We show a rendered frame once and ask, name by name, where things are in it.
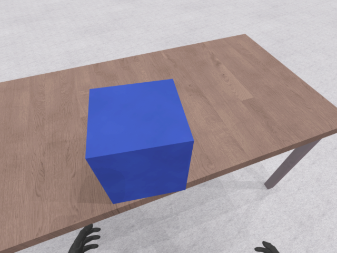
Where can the right robot hand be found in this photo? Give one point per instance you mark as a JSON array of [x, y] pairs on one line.
[[269, 248]]

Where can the carton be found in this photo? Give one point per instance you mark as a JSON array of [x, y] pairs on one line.
[[139, 143]]

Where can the table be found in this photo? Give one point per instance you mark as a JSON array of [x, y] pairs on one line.
[[242, 106]]

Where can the left robot hand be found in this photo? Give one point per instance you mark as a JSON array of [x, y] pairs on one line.
[[78, 245]]

